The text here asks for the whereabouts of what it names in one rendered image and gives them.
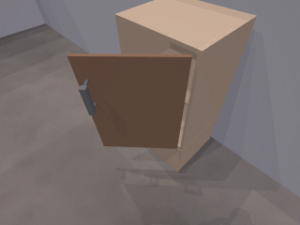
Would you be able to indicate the handle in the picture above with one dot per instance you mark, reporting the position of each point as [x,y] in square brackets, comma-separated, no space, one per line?
[87,99]

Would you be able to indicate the cupboard door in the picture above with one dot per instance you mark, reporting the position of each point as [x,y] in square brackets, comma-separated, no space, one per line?
[140,96]

